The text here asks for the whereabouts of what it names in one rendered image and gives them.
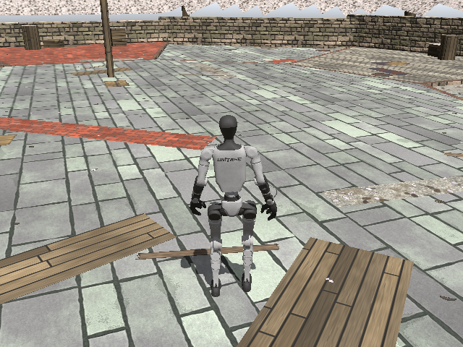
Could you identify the left robot upper arm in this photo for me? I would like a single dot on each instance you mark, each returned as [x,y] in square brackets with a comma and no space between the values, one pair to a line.
[205,156]

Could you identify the robot right forearm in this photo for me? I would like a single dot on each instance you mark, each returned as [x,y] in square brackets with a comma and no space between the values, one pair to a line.
[266,192]

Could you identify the right robot upper arm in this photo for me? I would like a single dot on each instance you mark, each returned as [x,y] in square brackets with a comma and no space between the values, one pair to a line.
[252,152]

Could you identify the right robot hand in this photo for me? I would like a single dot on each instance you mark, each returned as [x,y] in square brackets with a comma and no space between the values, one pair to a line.
[272,208]

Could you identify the robot right shin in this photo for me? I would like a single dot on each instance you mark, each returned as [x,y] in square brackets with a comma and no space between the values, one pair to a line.
[247,259]

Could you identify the left robot hand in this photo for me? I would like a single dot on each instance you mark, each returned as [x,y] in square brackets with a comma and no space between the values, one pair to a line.
[198,205]

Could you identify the robot left forearm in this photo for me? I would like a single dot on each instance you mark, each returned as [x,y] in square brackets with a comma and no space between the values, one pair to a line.
[196,193]

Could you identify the robot left thigh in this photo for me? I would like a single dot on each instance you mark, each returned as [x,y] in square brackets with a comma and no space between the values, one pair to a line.
[215,219]

